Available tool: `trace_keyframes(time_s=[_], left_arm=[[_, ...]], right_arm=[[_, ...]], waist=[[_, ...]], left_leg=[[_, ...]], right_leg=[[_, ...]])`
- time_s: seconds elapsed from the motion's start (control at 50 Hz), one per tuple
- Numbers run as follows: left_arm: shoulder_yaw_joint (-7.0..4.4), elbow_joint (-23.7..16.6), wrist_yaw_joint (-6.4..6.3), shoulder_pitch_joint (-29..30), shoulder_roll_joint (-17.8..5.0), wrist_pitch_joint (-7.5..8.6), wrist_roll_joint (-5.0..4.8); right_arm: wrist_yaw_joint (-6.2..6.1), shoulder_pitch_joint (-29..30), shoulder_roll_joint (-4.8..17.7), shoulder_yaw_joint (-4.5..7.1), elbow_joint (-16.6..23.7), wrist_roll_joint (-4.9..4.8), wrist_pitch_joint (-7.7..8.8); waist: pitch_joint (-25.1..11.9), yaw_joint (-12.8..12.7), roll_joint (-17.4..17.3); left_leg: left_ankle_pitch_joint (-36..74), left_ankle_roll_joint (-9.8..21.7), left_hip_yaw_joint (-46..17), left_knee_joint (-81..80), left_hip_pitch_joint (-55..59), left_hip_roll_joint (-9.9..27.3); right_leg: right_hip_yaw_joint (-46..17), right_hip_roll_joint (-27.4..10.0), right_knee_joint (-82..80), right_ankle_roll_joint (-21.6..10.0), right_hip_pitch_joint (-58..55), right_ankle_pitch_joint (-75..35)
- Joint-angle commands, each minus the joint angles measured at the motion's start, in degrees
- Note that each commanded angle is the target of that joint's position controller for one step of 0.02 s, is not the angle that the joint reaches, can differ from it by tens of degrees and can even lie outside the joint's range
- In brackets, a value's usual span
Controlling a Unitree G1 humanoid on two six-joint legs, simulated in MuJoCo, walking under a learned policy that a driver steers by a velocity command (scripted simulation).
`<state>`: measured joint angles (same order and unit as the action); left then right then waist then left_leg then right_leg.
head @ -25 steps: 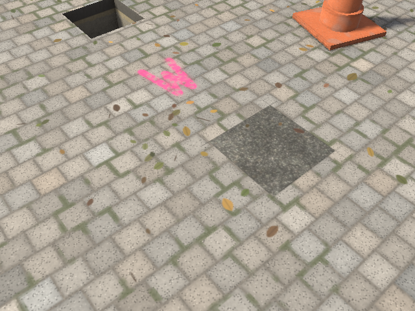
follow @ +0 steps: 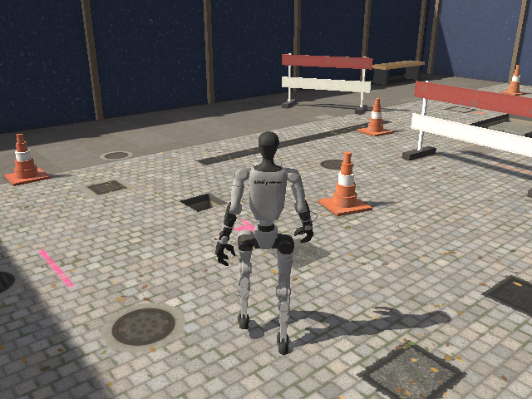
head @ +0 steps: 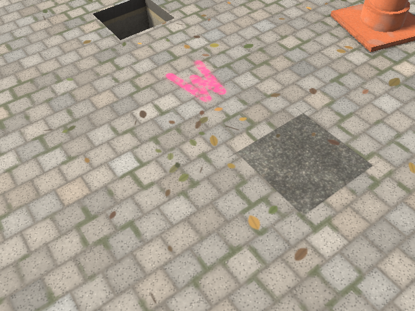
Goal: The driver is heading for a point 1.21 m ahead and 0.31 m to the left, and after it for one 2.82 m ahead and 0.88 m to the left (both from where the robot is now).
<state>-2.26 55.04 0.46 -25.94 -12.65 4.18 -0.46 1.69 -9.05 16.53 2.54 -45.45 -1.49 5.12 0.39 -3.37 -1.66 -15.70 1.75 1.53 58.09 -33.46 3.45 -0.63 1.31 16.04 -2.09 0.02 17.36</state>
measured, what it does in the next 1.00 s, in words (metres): walks ahead: left foot, then right foot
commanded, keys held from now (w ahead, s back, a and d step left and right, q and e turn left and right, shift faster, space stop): w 0.86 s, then w+q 0.14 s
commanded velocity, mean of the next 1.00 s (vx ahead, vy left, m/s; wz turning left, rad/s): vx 0.48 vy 0.00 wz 0.02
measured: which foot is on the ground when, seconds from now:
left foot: up 0.00-0.18, down 0.20-0.78, up 0.80-1.00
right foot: down 0.00-0.20, up 0.22-0.74, down 0.76-1.00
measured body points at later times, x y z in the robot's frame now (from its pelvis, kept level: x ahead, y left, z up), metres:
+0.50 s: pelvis +0.27 +0.07 +0.00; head +0.28 +0.07 +0.45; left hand +0.41 +0.34 -0.11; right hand +0.30 -0.20 -0.13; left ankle +0.26 +0.14 -0.74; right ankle +0.39 -0.11 -0.67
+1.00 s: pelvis +0.56 +0.00 +0.00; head +0.58 -0.01 +0.45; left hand +0.62 +0.27 -0.12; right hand +0.67 -0.28 -0.12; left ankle +0.59 +0.17 -0.66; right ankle +0.57 -0.08 -0.74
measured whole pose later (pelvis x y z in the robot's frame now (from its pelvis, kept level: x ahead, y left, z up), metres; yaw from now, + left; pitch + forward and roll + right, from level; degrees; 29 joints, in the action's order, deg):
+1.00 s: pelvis +0.56 +0.00 +0.00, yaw +3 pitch +0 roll -1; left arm -2.8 51.0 1.5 -15.0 -14.6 6.0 0.7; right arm -0.1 -13.2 17.6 3.0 -49.0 -1.6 3.5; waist 1.8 -1.3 -3.0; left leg -14.2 1.2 -3.8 61.5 -33.9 5.7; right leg 5.1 3.5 17.0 -3.8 9.3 8.3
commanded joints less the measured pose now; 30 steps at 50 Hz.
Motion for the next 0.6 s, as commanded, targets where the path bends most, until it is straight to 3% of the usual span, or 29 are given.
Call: trace_keyframes(time_s=[0.02,0.06,0.1,0.14,0.16,0.18,0.2,0.22,0.24,0.26,0.28,0.3,0.32,0.34,0.4,0.48,0.54,0.6], left_arm=[[-1.13,-3.0,-1.32,1.2,-8.6,-0.01,-0.09],[-1.67,-2.4,-1.69,-0.3,-11.1,0.42,-0.21],[-2.01,-1.7,-1.67,-0.5,-11.8,0.77,-0.92],[-2.29,-1.5,-1.51,0.2,-12.0,0.59,-0.89],[-2.54,-1.6,-1.45,0.7,-12.5,0.25,-0.58],[-2.58,-1.7,-1.42,1.1,-12.5,-0.33,-0.18],[-2.23,-2.1,-1.50,1.1,-11.7,-0.79,0.31],[-1.03,-3.6,-1.59,-0.8,-8.3,-0.88,1.85],[0.93,-3.2,-0.94,-9.2,-0.2,0.35,0.16],[-0.68,-3.4,-0.53,-3.3,-7.6,1.51,-1.46],[-1.57,-5.4,-0.37,3.3,-10.5,2.08,-2.55],[-1.46,-5.9,-0.81,6.0,-10.0,2.30,-2.04],[-1.76,-5.9,-1.11,6.7,-9.4,2.10,-1.10],[-1.82,-5.7,-1.11,5.4,-8.6,1.50,-0.78],[-1.71,-6.1,-1.38,6.2,-6.9,-0.09,-0.34],[-1.65,-9.4,-1.29,15.4,-7.1,-0.01,0.59],[-1.01,-11.0,-0.60,21.5,-5.8,0.88,0.41],[-0.46,-12.8,0.27,27.1,-5.4,1.32,-0.13]], right_arm=[[1.41,11.2,-1.1,-1.22,7.3,0.57,0.88],[1.30,13.6,0.0,-1.12,8.5,0.22,0.60],[1.01,14.1,2.4,-0.54,9.2,-0.20,0.30],[0.80,12.4,4.6,0.33,9.1,-0.09,0.29],[0.58,9.3,5.8,0.99,8.4,0.08,0.18],[0.22,2.3,7.3,2.07,6.3,0.09,-0.08],[-0.30,-6.8,9.0,3.16,3.6,-0.08,-0.49],[-1.04,-15.7,13.3,4.13,1.8,0.48,-1.03],[0.07,-15.9,14.8,3.76,1.0,1.50,-0.66],[0.29,-11.9,8.9,2.45,1.6,0.92,-0.25],[0.29,-7.2,6.9,1.88,2.1,0.70,0.12],[0.46,-3.5,6.5,1.74,2.5,1.11,0.49],[0.66,-1.4,5.6,1.57,2.5,1.78,0.84],[0.66,-0.5,4.6,1.31,2.3,2.38,1.14],[0.56,-1.8,4.5,1.24,0.7,1.72,1.95],[-0.75,-6.0,6.8,1.74,-1.3,1.55,1.45],[-1.45,-8.9,7.7,1.77,-2.6,1.04,0.91],[-1.66,-12.9,8.1,1.78,-4.6,0.63,0.30]], waist=[[5.9,-0.7,6.0],[6.4,-0.9,7.4],[7.4,0.2,8.0],[5.9,2.3,7.9],[3.0,4.3,8.5],[-1.7,8.0,8.5],[-7.1,12.0,7.6],[-14.9,13.4,-3.1],[-22.8,7.6,-19.1],[-14.5,8.9,-10.8],[-5.8,7.9,-6.0],[-2.7,6.1,-0.2],[-1.1,4.3,0.1],[-1.6,2.5,-1.8],[0.1,1.5,-1.9],[3.1,3.7,0.0],[3.7,5.9,-0.1],[4.5,8.1,0.0]], left_leg=[[9.7,-1.8,1.5,-14.2,-6.3,0.3],[14.7,-2.0,2.1,-21.4,1.4,-1.5],[16.9,-0.8,0.4,-25.2,3.3,-1.6],[15.9,1.2,-0.1,-26.9,5.8,-2.3],[14.3,2.4,0.7,-26.5,9.9,-3.5],[12.9,3.9,2.0,-26.1,18.6,-5.2],[12.1,5.4,1.5,-25.5,31.3,-4.6],[7.5,8.6,-14.2,-25.3,47.3,7.9],[-11.5,17.2,-45.0,-39.3,57.1,18.9],[-18.3,14.4,-46.2,-44.9,50.1,17.0],[-14.5,12.3,-36.5,-45.3,41.3,15.5],[-5.5,11.4,-29.5,-46.0,33.4,13.4],[1.4,11.0,-23.8,-46.9,27.9,11.0],[4.2,10.8,-20.3,-48.3,24.9,9.4],[7.5,12.1,-15.1,-51.8,21.1,8.3],[11.0,12.1,-11.5,-53.7,23.5,7.8],[13.4,10.2,-7.2,-53.5,24.5,6.0],[13.8,9.9,-6.4,-52.4,28.5,6.9]], right_leg=[[-7.2,-11.1,-8.9,-8.7,1.5,-20.0],[-6.3,-11.8,-11.5,-8.4,5.4,-17.7],[-6.1,-13.9,-11.7,-7.7,3.6,-18.5],[-5.0,-15.3,-7.6,-6.3,-0.9,-29.4],[-3.9,-15.2,-2.7,-5.4,-2.7,-39.5],[-2.2,-13.7,6.2,-4.2,-2.2,-48.1],[-0.8,-11.4,18.0,-2.6,3.5,-47.7],[1.0,-6.9,38.0,-1.2,16.6,-24.9],[-4.6,3.1,55.3,0.9,32.3,14.8],[-8.2,-0.4,61.1,-0.1,38.0,13.7],[-6.1,-3.3,60.6,-1.1,40.5,7.8],[-5.2,-6.2,57.9,-1.2,37.7,2.4],[-5.0,-8.1,54.9,-1.1,35.2,-0.7],[-5.5,-9.5,53.2,-1.0,31.8,-2.7],[-4.4,-10.5,48.2,0.2,32.1,-4.6],[-3.7,-10.7,35.2,2.6,39.8,-15.8],[-1.4,-8.7,23.9,2.8,37.4,-24.3],[-0.4,-7.2,17.6,2.7,36.7,-26.0]])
